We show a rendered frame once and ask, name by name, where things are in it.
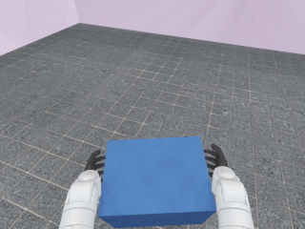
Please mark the robot left hand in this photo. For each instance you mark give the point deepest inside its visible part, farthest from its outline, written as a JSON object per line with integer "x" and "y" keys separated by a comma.
{"x": 92, "y": 160}

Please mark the robot right hand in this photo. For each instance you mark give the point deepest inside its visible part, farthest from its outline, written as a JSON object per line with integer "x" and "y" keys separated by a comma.
{"x": 219, "y": 159}

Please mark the robot right forearm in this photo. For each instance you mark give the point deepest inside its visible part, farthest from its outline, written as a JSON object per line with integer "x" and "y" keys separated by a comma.
{"x": 231, "y": 200}

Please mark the robot left forearm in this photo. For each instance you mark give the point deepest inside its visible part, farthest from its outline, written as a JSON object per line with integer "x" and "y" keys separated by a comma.
{"x": 81, "y": 202}

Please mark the carton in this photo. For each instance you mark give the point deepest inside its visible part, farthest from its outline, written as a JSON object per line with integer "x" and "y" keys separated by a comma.
{"x": 151, "y": 182}

